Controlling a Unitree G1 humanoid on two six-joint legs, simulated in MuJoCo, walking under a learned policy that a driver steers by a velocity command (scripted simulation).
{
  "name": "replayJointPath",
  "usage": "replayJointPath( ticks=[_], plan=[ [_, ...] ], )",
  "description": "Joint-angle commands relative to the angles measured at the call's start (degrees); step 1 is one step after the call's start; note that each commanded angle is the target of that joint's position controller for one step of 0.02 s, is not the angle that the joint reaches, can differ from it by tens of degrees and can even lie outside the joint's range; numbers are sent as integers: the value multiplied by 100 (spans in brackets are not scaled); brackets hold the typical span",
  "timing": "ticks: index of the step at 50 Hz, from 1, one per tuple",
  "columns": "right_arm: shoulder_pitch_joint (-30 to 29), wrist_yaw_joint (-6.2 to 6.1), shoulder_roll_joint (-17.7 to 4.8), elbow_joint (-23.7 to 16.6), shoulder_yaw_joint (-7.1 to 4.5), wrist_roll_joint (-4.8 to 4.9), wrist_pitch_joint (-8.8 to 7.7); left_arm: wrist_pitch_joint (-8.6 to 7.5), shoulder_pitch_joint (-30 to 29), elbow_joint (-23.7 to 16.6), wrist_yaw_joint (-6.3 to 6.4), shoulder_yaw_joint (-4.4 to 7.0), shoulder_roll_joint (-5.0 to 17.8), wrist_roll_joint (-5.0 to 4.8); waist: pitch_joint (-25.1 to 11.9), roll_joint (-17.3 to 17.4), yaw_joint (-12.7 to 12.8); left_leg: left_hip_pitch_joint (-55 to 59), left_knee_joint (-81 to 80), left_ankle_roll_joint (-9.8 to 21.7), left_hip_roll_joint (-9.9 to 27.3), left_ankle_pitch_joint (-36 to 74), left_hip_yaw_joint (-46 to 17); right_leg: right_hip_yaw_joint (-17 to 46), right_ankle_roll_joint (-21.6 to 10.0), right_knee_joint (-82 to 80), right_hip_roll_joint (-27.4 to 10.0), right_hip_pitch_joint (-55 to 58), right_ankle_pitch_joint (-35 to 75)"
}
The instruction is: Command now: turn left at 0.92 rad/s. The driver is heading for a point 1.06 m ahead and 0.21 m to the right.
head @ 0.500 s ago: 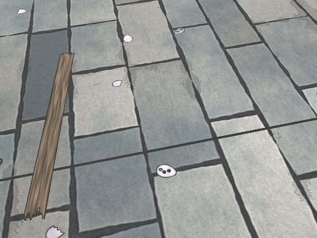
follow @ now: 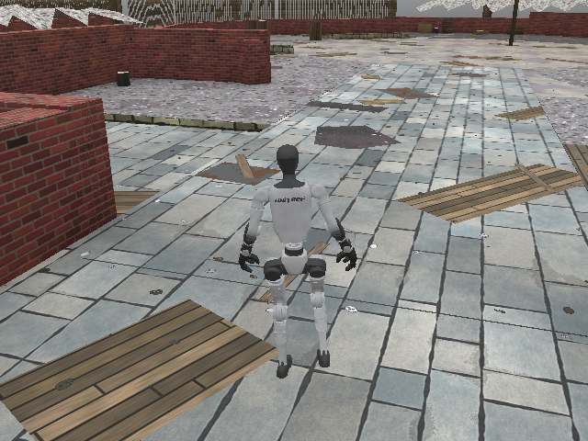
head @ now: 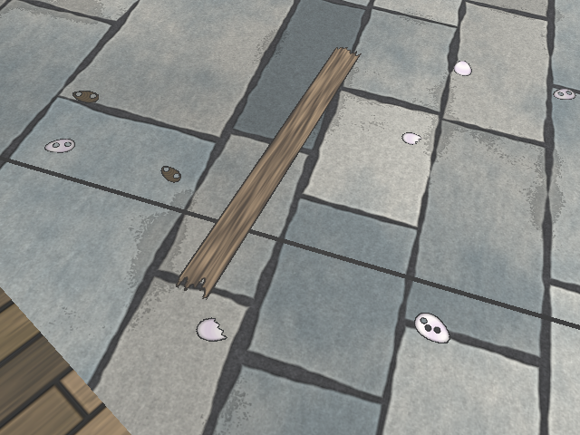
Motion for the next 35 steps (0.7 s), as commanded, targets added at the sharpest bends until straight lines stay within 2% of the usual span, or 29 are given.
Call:
replayJointPath(
  ticks=[1, 3, 8, 11, 12, 13, 14, 15, 16, 17, 18, 19, 21, 23, 25, 28, 30, 32, 33, 34, 35],
  plan=[
    [232, -22, -970, -317, -282, -43, -32, -55, -228, -431, 31, 70, 400, 0, -617, 811, -147, 913, -672, 734, 1286, 892, -1830, 90, 46, -402, 117, -575, 87],
    [222, -33, -955, -337, -266, -81, -31, -72, -153, -380, 50, 75, 453, -18, -672, 878, -173, 914, -622, 750, 1329, 923, -1929, 81, 12, -591, 126, -501, 110],
    [105, -42, -802, -311, -158, -156, -49, -127, -41, -326, 69, 49, 466, -86, -764, 911, -159, 688, -362, 698, 1373, 1949, -1976, -30, -184, -1039, 147, 170, -27],
    [-130, -76, -450, -248, 35, -192, -72, -140, 195, -200, 54, -15, 346, -142, -845, 905, -67, 364, -303, 543, 1364, 2340, -1748, -219, -338, -1801, 89, 1160, -93],
    [-226, -105, -279, -187, 137, -173, -87, -142, 305, -123, 36, -70, 195, -149, -853, 835, 37, 199, -317, 432, 1323, 2073, -1637, -246, -390, -2442, 60, 1688, 210],
    [-310, -143, -239, -126, 199, -133, -102, -161, 437, -39, 30, -119, 51, -127, -800, 768, 185, -38, -275, 245, 1224, 1532, -1464, -239, -457, -3392, 107, 2306, 852],
    [-96, -176, -281, -34, 203, -182, -136, -210, 248, -84, 46, -109, 211, -65, -670, 487, 59, -192, -118, 2, 1039, 871, -1284, 351, -543, -3823, -59, 2531, 1219],
    [168, -203, -321, -42, 172, -242, -151, -276, 218, -199, 51, -24, 763, 5, -669, -486, -105, -294, 734, -208, 552, -161, -712, 1690, -744, -4175, -1055, 2492, 1748],
    [190, -231, -523, -74, 112, -161, -95, -257, 139, -139, -16, 81, 1146, -63, -474, -948, -217, -446, 763, -344, 16, -1263, 0, 2522, -1478, -4204, -1586, 1996, 2291],
    [-22, -269, -689, -62, 84, -172, -95, -252, 430, -54, -95, 118, 1043, -90, -321, -958, -18, -563, 1118, -394, 87, -1609, 158, 2880, -1721, -4257, -1613, 1966, 2381],
    [-321, -261, -673, -120, 75, -151, -128, -248, 669, 39, -134, 162, 1048, -106, -282, -908, 154, -870, 1598, -433, 23, -1763, 195, 2842, -1719, -4221, -1449, 2157, 2341],
    [-448, -232, -590, -129, 84, -137, -147, -229, 755, 79, -134, 205, 1034, -112, -365, -676, 183, -1091, 2088, -521, 38, -1775, 164, 2677, -1641, -4120, -1234, 2328, 2259],
    [-441, -160, -408, -145, 118, -113, -145, -199, 660, 70, -89, 292, 1035, -160, -489, -531, 80, -1271, 2487, -667, 154, -1556, 127, 2314, -1474, -3961, -861, 2390, 2481],
    [-525, -160, -276, -161, 163, -100, -145, -148, 600, 8, -104, 347, 947, -166, -671, -468, 103, -1273, 2438, -779, 136, -1426, 239, 2178, -1415, -3889, -592, 2409, 2442],
    [-705, -178, -218, -229, 194, -82, -151, -99, 703, -6, -118, 403, 905, -155, -749, -546, 214, -1296, 2176, -822, 122, -1406, 273, 2339, -1456, -3884, -507, 2440, 2169],
    [-792, -210, -244, -285, 221, -49, -219, -49, 776, -29, -133, 502, 981, -117, -857, -655, 305, -1050, 1577, -751, 77, -1319, 212, 2733, -1454, -3836, -480, 2388, 1939],
    [-621, -247, -309, -239, 217, -34, -279, -36, 622, -91, -154, 544, 1020, -102, -913, -728, 233, -582, 1060, -661, 3, -1212, 194, 2930, -1333, -3776, -411, 2145, 1984],
    [-212, -313, -340, -116, 207, -37, -338, -26, 275, -190, -167, 549, 1002, -124, -890, -741, -41, 339, -4, -569, -24, -740, 216, 2940, -1012, -3652, -162, 1545, 1592],
    [29, -371, -468, -39, 169, -68, -378, -38, 146, -247, -149, 516, 902, -164, -847, -585, -189, 1020, -813, -494, 235, -369, 83, 2765, -708, -3461, 126, 983, 871],
    [-13, -433, -974, -85, 72, -121, -384, -72, 471, -286, -131, 416, 491, -177, -931, 497, 21, 1597, -1522, -201, 1542, -1110, -1145, 1998, -362, -2511, 703, 286, -682],
    [-599, -411, -1382, -342, 25, -151, -335, -90, 759, -283, -80, 407, 402, -106, -793, 1418, 180, 1224, -1795, 347, 2826, -1449, -2632, 694, -180, -1085, 1374, -406, -1339]
  ],
)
